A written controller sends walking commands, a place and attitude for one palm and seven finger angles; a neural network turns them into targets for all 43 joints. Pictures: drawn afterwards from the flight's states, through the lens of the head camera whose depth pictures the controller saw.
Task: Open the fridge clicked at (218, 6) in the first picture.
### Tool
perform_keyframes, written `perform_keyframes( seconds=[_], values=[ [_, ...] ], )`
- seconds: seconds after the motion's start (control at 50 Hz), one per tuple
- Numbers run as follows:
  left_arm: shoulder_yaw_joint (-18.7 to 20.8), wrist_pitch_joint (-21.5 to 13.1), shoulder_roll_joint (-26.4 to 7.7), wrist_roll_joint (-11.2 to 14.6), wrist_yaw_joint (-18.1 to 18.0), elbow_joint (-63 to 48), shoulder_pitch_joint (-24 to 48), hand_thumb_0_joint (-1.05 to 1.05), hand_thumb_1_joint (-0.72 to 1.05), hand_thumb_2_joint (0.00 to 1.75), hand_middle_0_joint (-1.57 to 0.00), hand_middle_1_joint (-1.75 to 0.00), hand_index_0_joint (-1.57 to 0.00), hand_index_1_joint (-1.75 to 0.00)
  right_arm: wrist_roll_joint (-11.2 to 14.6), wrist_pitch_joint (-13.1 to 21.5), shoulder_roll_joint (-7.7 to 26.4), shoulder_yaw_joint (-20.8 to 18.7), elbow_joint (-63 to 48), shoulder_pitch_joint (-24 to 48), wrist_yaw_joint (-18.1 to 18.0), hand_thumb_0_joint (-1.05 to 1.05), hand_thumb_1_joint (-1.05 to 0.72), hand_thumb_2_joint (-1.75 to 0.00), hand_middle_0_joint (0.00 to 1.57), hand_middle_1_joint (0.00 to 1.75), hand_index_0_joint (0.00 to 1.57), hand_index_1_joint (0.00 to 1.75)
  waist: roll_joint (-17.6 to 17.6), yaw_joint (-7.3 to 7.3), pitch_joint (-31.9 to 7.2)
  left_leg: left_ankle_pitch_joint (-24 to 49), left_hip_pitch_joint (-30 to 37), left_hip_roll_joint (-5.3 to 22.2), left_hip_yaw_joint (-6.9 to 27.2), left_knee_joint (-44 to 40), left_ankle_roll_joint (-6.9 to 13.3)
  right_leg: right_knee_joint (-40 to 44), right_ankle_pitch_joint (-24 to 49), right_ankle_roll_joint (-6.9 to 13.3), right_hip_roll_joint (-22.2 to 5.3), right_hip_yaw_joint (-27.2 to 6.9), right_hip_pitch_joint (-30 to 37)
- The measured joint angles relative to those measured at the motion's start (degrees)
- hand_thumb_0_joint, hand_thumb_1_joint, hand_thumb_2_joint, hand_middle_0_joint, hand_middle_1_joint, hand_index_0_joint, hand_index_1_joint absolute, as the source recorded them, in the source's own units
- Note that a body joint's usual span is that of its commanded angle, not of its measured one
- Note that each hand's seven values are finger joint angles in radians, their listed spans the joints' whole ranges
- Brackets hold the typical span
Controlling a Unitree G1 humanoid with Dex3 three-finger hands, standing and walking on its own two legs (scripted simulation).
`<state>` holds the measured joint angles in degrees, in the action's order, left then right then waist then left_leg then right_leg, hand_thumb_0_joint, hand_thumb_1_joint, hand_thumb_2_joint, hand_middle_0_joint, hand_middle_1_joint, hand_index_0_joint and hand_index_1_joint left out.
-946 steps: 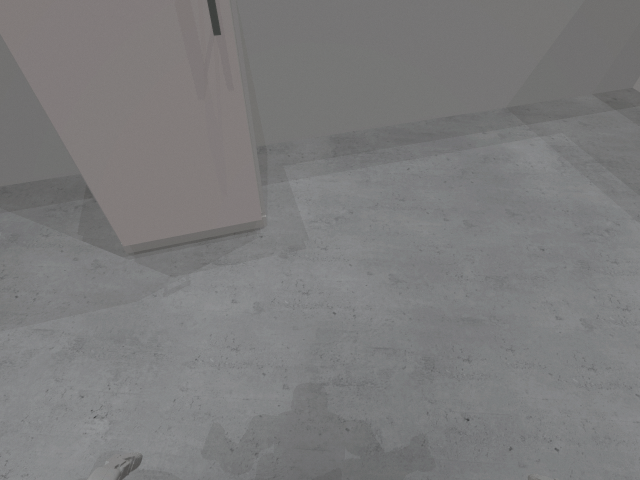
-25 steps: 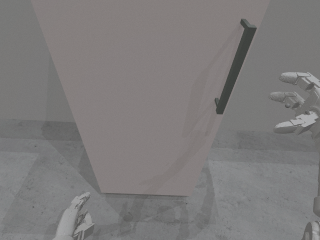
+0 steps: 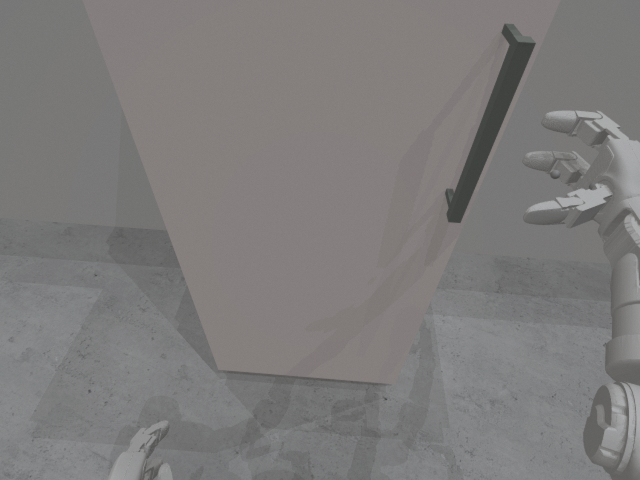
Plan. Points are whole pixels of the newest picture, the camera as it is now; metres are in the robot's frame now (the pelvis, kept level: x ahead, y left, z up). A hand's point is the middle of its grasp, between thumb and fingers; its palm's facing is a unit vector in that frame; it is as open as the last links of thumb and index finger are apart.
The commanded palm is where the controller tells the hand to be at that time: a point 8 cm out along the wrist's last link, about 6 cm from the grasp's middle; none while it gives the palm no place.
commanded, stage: move the hooked fingers beside the handle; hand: right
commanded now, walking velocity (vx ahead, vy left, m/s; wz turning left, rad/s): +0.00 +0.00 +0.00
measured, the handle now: (478, 136) +0.51 -0.16 +0.20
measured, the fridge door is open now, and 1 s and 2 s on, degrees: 0 0 0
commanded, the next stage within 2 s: feel for the door with the fingertips in 0.94 s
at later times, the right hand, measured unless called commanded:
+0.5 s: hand (529, 167) +0.45 -0.21 +0.20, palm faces +0.02 +1.00 -0.01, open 14.0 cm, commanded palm +0.42 -0.26 +0.21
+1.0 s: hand (528, 162) +0.45 -0.20 +0.21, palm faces +0.01 +1.00 -0.01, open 14.0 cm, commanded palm +0.42 -0.26 +0.21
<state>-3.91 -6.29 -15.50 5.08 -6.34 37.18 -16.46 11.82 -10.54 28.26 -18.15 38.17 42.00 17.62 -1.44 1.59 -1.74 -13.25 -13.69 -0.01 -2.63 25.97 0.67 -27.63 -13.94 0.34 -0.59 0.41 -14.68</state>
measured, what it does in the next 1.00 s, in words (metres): stands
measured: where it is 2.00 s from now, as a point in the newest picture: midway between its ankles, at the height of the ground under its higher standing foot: outside the picture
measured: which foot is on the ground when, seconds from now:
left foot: down 0.00-1.00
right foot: down 0.00-1.00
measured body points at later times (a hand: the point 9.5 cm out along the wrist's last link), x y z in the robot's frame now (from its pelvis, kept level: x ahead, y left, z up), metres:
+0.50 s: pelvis +0.01 +0.00 +0.00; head +0.01 +0.01 +0.45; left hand +0.09 +0.26 -0.11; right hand +0.44 -0.26 +0.21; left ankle +0.00 +0.11 -0.74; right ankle +0.01 -0.12 -0.74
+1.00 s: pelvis +0.01 +0.00 +0.00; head +0.02 +0.01 +0.45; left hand +0.12 +0.26 -0.10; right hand +0.44 -0.26 +0.21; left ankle +0.00 +0.11 -0.74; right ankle +0.01 -0.12 -0.74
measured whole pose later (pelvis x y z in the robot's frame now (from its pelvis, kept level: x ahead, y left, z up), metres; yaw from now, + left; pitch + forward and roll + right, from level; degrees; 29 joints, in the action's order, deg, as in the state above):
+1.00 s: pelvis +0.01 +0.00 +0.00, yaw +1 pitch +3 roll +0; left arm -2.9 -4.1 -15.8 4.7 -5.6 36.7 -17.6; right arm 10.8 -5.8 26.7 -18.4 43.0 44.7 16.0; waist -1.6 2.0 -2.3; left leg -14.4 -15.1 -0.6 -2.2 26.7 1.0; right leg -28.2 -15.2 0.0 -1.1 0.7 -15.7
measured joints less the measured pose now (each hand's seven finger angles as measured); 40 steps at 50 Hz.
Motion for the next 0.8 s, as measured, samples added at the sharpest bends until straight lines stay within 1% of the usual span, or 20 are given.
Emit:
perform_keyframes(
  seconds=[0.12, 0.22, 0.28, 0.34, 0.42, 0.5, 0.58, 0.66, 0.8],
  values=[
    [0.47, 0.39, -0.3, -0.23, 0.38, 0.54, -1.18, 0.01, 0.9, 0.9, -0.2, -0.3, -0.2, -0.3, -0.44, 1.0, -0.5, 0.1, 4.13, 2.51, -0.9, -0.02, 0.5, -0.3, 0.3, 1.2, 0.3, 1.2, -0.26, 0.72, -0.38, 0.08, -0.71, 0.07, 0.49, 0.05, -0.18, 0.12, 0.0, 0.18, 0.07, 0.48, -0.46],
    [0.66, 0.74, -0.2, -0.5, 0.57, 0.6, -1.91, 0.01, 0.9, 0.9, -0.2, -0.3, -0.2, -0.3, -1.64, 2.31, -0.2, -0.58, 7.69, 4.27, -2.19, -0.02, 0.5, -0.3, 0.3, 1.2, 0.3, 1.2, -0.04, 1.29, -0.22, 0.18, -1.51, -0.03, 0.81, 0.17, -0.17, 0.16, 0.06, 0.18, -0.04, 0.8, -1.06],
    [0.88, 0.72, -0.19, -0.63, 0.7, 0.5, -2.55, 0.01, 0.9, 0.9, -0.2, -0.3, -0.2, -0.3, -2.15, 3.81, -0.15, -0.94, 7.22, 3.92, -2.59, -0.02, 0.5, -0.3, 0.3, 1.2, 0.3, 1.2, 0.01, 1.41, -0.03, 0.25, -1.6, -0.16, 1.04, 0.04, -0.12, 0.31, 0.04, 0.14, -0.16, 1.03, -1.04],
    [1.04, 0.81, -0.28, -0.59, 0.74, 0.57, -3.17, 0.01, 0.9, 0.9, -0.2, -0.3, -0.2, -0.3, -1.76, 4.99, -0.42, -0.87, 6.11, 3.14, -2.2, -0.02, 0.5, -0.3, 0.3, 1.2, 0.3, 1.2, -0.11, 1.3, -0.15, 0.18, -1.41, -0.25, 1.17, -0.08, -0.1, 0.38, -0.11, 0.1, -0.26, 1.15, -0.81],
    [1.12, 1.16, -0.38, -0.45, 0.78, 0.84, -3.3, 0.01, 0.9, 0.9, -0.2, -0.3, -0.2, -0.3, -1.22, 4.23, -0.62, -0.78, 6.74, 3.19, -1.48, -0.02, 0.5, -0.3, 0.3, 1.2, 0.3, 1.2, -0.27, 1.18, -0.55, -0.05, -1.27, -0.3, 1.11, -0.06, -0.07, 0.32, -0.34, 0.07, -0.3, 1.09, -0.71],
    [1.2, 1.42, -0.45, -0.42, 0.82, 0.43, -2.85, 0.01, 0.9, 0.9, -0.2, -0.3, -0.2, -0.3, -1.6, 3.07, -0.51, -0.61, 7.6, 3.15, -1.9, -0.02, 0.5, -0.3, 0.3, 1.2, 0.3, 1.2, -0.42, 1.19, -0.57, -0.22, -1.49, -0.31, 0.99, 0.12, -0.01, 0.21, -0.42, 0.01, -0.31, 0.96, -0.95],
    [1.26, 1.37, -0.37, -0.56, 0.79, -0.02, -2.21, 0.01, 0.9, 0.9, -0.2, -0.3, -0.2, -0.3, -1.89, 3.76, -0.91, -0.87, 6.26, 2.52, -2.49, -0.02, 0.5, -0.3, 0.3, 1.2, 0.3, 1.2, -0.36, 0.98, -0.21, -0.29, -1.52, -0.38, 0.88, 0.19, 0.09, 0.18, -0.44, -0.08, -0.38, 0.85, -0.98],
    [1.08, 1.29, -0.19, -0.49, 0.7, -0.02, -1.66, 0.01, 0.9, 0.9, -0.2, -0.3, -0.2, -0.3, -1.37, 4.75, -1.29, -0.67, 5.17, 2.68, -2.2, -0.02, 0.5, -0.3, 0.3, 1.2, 0.3, 1.2, -0.09, 0.67, -0.29, -0.47, -1.21, -0.51, 0.69, 0.19, 0.22, 0.08, -0.62, -0.22, -0.51, 0.65, -0.77],
    [1.05, 1.81, -0.38, -0.26, 0.68, -0.65, -0.84, 0.01, 0.9, 0.9, -0.2, -0.3, -0.2, -0.3, -1.71, 2.81, -0.05, -0.04, 8.54, 4.32, -1.76, -0.02, 0.5, -0.3, 0.3, 1.2, 0.3, 1.2, -0.35, 0.82, -0.92, -0.85, -1.62, -0.53, 0.37, 0.56, 0.33, -0.37, -0.92, -0.34, -0.53, 0.32, -1.34]
  ],
)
